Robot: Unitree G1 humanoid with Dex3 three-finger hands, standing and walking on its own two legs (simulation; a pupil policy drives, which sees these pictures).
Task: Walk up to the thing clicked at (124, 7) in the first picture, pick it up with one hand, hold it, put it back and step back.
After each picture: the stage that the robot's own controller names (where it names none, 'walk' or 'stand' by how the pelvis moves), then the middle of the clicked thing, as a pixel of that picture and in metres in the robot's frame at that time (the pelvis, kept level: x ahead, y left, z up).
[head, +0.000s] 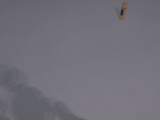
stand; (123, 11) +2.02 -0.52 -0.65
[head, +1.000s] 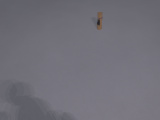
walk; (99, 21) +1.95 -0.04 -0.63
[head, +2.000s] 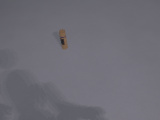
walk; (63, 39) +1.36 +0.33 -0.65
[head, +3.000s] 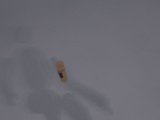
walk; (62, 72) +0.90 +0.31 -0.65
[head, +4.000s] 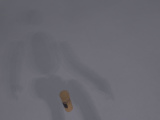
walk; (66, 101) +0.58 +0.25 -0.65
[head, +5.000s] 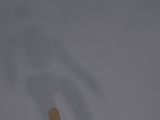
stand; (55, 119) +0.44 +0.24 -0.64
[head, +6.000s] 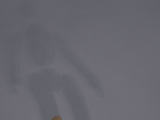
stand; out of the picture +0.40 +0.21 -0.65
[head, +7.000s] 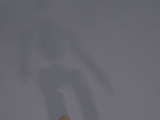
stand; out of the picture +0.39 +0.17 -0.65
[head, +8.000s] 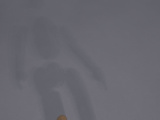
stand; out of the picture +0.38 +0.17 -0.66
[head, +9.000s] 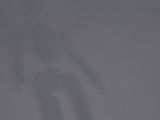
stand; out of the picture +0.38 +0.18 -0.66
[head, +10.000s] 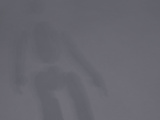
stand; out of the picture +0.36 +0.19 -0.66
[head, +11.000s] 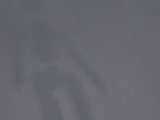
stand; out of the picture +0.36 +0.19 -0.66
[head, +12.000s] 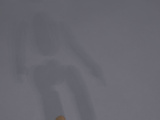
go down; out of the picture +0.36 +0.18 -0.65
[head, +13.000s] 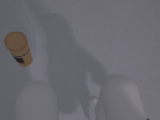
go down; (21, 52) +0.46 +0.21 -0.24
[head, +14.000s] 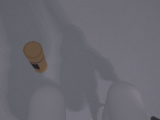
approach; (37, 59) +0.46 +0.19 -0.27
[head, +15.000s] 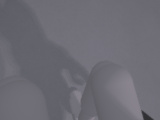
close in; out of the picture +0.45 +0.24 -0.17
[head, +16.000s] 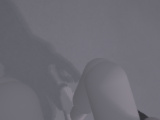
close; out of the picture +0.45 +0.25 -0.17
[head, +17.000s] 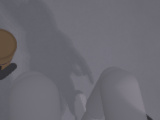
lift; out of the picture +0.37 +0.24 -0.14
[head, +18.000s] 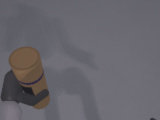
lift; (34, 83) +0.32 +0.18 +0.04
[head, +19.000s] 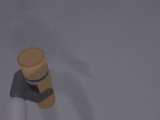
hold; (40, 82) +0.33 +0.17 +0.05
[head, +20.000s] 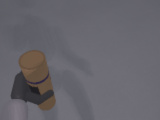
hold; (40, 84) +0.33 +0.17 +0.04
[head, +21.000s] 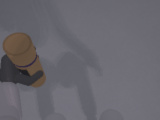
crouch; (29, 65) +0.39 +0.19 -0.02
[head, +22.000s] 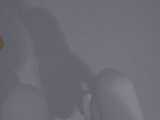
lower; out of the picture +0.50 +0.24 -0.08
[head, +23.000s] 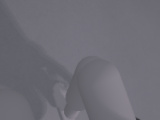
lower; out of the picture +0.48 +0.26 -0.18
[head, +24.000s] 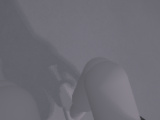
lower; out of the picture +0.47 +0.26 -0.17
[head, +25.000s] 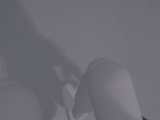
lower; out of the picture +0.45 +0.25 -0.17
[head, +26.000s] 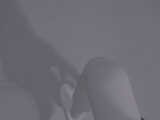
lower; out of the picture +0.46 +0.24 -0.17
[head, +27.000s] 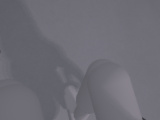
open; out of the picture +0.45 +0.23 -0.18
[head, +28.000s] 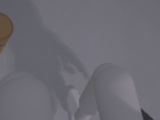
stand; out of the picture +0.43 +0.22 -0.19
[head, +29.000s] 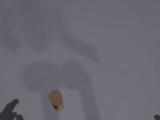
stand; (57, 101) +0.39 +0.17 -0.51
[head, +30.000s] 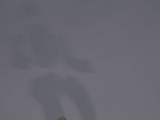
stand; out of the picture +0.38 +0.16 -0.60
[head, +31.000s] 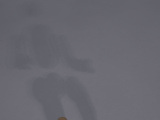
stand; out of the picture +0.38 +0.16 -0.60
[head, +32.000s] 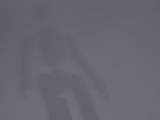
stand; out of the picture +0.38 +0.15 -0.65
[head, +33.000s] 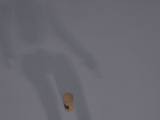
walk; (68, 102) +0.44 +0.10 -0.64
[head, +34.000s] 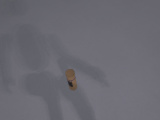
walk; (71, 80) +0.67 +0.18 -0.63
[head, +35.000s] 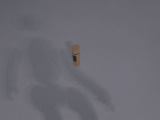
stand; (76, 56) +1.00 +0.17 -0.63
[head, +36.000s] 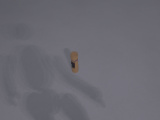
stand; (74, 62) +1.01 +0.14 -0.65
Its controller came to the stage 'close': yes
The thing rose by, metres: 0.68
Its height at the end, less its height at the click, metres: +0.00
